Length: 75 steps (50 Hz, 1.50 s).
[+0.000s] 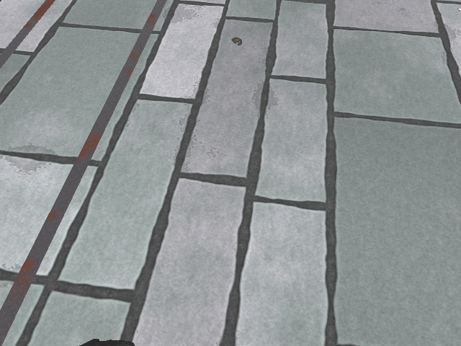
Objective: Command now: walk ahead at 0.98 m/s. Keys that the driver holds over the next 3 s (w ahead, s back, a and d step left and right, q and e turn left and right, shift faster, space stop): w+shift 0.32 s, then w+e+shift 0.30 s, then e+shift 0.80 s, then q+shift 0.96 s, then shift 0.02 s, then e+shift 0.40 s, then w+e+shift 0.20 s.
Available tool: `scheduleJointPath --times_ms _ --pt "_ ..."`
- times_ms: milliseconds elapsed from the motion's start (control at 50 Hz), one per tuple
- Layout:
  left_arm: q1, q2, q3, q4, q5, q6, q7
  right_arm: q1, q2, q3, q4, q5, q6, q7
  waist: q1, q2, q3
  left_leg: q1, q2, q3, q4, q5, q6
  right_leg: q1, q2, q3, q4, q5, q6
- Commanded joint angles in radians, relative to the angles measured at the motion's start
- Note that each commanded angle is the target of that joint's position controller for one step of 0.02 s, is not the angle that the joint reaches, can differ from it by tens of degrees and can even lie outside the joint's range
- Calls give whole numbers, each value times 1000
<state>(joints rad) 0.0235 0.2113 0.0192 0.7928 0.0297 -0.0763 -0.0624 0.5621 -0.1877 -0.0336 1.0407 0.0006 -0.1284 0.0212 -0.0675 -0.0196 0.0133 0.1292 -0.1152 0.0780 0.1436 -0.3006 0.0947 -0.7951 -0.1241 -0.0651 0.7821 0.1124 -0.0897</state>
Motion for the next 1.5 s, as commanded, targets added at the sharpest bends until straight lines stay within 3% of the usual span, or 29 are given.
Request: scheduleJointPath --times_ms 20,80,120,140,180,200,240,300,400,520,580,600,620,640,680,740,760,780,840,940,980,1000,1020,1040,1080,1240,1440,1480,1500 --pt "-126 33 -9 -78 -14 -10 -1 -15 -141 -12 -55 6 -26 -13 34 39 161 -195 251 -66 -165 693 53 221 71 -74 -180 99 -26" --pt "-64 92 9 -71 -10 -10 19 0 -203 -17 -44 -18 -7 -33 85 117 41 46 291 -39 63 1267 25 321 184 -109 -230 -73 -61" --pt "252 162 42 17 -12 -9 45 -41 -248 -31 -42 -45 24 -52 237 159 -129 47 316 -33 472 1351 26 616 215 -68 -253 -208 -95" --pt "442 205 64 72 2 -6 63 -89 -240 -33 -56 -47 30 -53 326 142 -207 -118 283 -20 761 1145 34 856 144 -6 -258 -285 -122" --pt "491 278 94 91 29 -2 55 26 -68 0 -119 29 1 -14 181 -255 -399 -776 17 -157 1414 -148 22 1276 -276 892 -450 -721 -289" --pt "388 205 87 90 12 -8 43 -118 -140 -10 -149 19 -3 -26 172 -95 -225 -881 112 -183 1381 -29 53 1151 -211 775 -516 -714 -238" --pt "311 96 62 109 13 -27 36 -236 -118 -5 -178 -1 0 -18 111 79 -42 -829 181 -172 1254 61 52 844 -146 520 -568 -510 -186" --pt "336 56 40 157 -7 -50 48 -239 -54 12 -201 -45 43 17 24 21 46 -771 241 -162 1141 59 8 622 -61 353 -647 -452 -137" --pt "409 102 41 165 -32 -71 42 -565 -79 32 -347 -54 39 38 65 26 167 -776 250 -40 705 336 -61 486 43 197 -741 -107 -141" --pt "477 208 58 167 -36 -66 51 -647 -149 23 -392 -31 32 17 92 -33 63 -553 122 -5 386 405 -33 800 0 211 -628 468 -101" --pt "417 266 75 150 -11 -43 63 -204 -268 -30 -277 -31 22 -29 -128 -78 -197 -56 145 -70 388 199 -12 699 36 215 -37 461 -60" --pt "419 154 54 110 -2 -44 62 -17 -352 -54 -258 -61 23 -50 -161 49 -356 172 389 -312 427 -129 -13 512 93 185 322 47 -68" --pt "539 31 29 53 -82 -45 55 -97 -389 -66 -271 -85 26 -35 -18 400 -503 357 620 -868 197 -356 80 194 212 164 639 -549 -39" --pt "449 128 41 57 -68 -31 73 -198 -295 -61 -296 -75 32 -23 -15 234 -354 232 579 -815 140 -265 67 85 141 159 683 -490 -50" --pt "336 124 49 57 -45 -8 71 -268 -163 -29 -276 -71 19 -17 13 21 -108 -40 508 -428 192 393 54 104 77 129 597 -422 -19" --pt "328 63 51 28 -8 49 52 -229 -105 -9 -221 -32 0 -17 81 115 -45 -189 454 -152 203 779 17 143 39 107 497 -464 17" --pt "311 78 66 -10 -107 52 59 -407 -122 -25 -259 10 -7 -25 112 209 -33 -211 400 -78 176 736 13 133 -7 144 460 -443 30" --pt "261 83 59 -36 -113 54 57 -475 -129 -25 -277 20 -9 -34 124 195 -3 -277 388 -26 133 710 11 136 -5 112 376 -401 39" --pt "200 72 49 -83 -55 42 32 -533 -206 -47 -294 15 5 -67 127 103 22 -420 316 147 120 695 10 328 54 -9 7 -106 67" --pt "315 206 102 -96 -49 62 -3 -510 -298 -72 -317 61 41 -74 193 120 -105 -260 351 160 435 989 -28 546 170 -77 -115 -86 -24" --pt "476 296 148 -64 -53 65 22 -511 -244 -58 -325 49 56 -56 271 0 -132 -412 280 134 862 530 -90 808 185 -5 -249 14 -94" --pt "379 344 144 -84 -49 59 39 -451 -113 -22 -337 -13 58 -39 148 -298 -44 -630 110 115 1217 -360 -132 827 71 244 -248 492 -146" --pt "281 389 132 -190 16 29 26 -264 -164 -21 -361 -5 45 -28 34 -293 -295 -824 4 -118 1447 -429 -163 1018 -171 786 -315 506 -403" --pt "225 357 135 -243 -3 27 11 -316 -272 -37 -370 5 34 -22 89 -123 -383 -848 44 -237 1430 -322 -139 1030 -196 859 -435 177 -399" --pt "146 285 115 -259 -55 30 18 -443 -270 -43 -393 -4 42 -39 52 85 -196 -853 103 -244 1260 -176 -130 806 -96 722 -468 -89 -277" --pt "147 280 122 -301 -51 107 106 -514 -168 -34 -408 -2 97 -50 48 -3 -205 -684 55 -226 801 0 -193 582 73 528 -393 97 -155" --pt "95 228 106 -343 -54 132 95 -476 -218 -73 -390 2 68 -28 50 -161 -150 -403 70 -220 251 191 -125 557 137 650 -268 -211 -43" --pt "220 134 69 -324 -35 129 95 -527 -295 -77 -433 -38 86 -28 135 182 -158 -235 395 -534 179 455 48 352 335 379 77 -752 48" --pt "213 224 94 -341 -29 110 89 -486 -303 -84 -419 -64 84 -27 136 326 -129 -326 503 -773 123 436 204 266 321 329 303 -792 110"
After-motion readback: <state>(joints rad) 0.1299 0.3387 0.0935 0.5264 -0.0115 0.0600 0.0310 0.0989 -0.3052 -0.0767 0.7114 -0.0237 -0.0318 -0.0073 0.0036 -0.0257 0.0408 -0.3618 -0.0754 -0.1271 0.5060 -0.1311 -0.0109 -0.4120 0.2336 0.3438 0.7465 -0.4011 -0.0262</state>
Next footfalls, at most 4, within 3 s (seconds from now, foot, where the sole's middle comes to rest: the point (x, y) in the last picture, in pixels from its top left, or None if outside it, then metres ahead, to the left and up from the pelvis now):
0.14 right None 0.35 -0.08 -0.77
0.58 left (192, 250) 0.81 0.10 -0.77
0.98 right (265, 190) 1.04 -0.16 -0.77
1.46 left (234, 157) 1.21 -0.06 -0.77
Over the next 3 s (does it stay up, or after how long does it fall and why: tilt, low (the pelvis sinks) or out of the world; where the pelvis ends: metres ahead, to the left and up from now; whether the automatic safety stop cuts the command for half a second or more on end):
stays up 1.17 -0.02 0.00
